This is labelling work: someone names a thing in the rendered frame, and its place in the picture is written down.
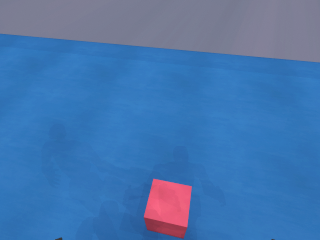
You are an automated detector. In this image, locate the carton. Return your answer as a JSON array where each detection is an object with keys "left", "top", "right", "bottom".
[{"left": 144, "top": 179, "right": 192, "bottom": 239}]

